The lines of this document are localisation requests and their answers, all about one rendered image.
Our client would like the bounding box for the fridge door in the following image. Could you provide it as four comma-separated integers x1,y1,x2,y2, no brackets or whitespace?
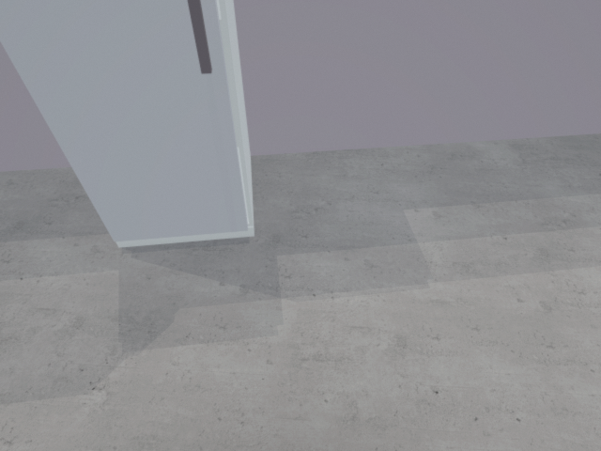
0,0,248,241

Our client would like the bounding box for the handle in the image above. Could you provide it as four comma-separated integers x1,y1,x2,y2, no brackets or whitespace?
188,0,212,74

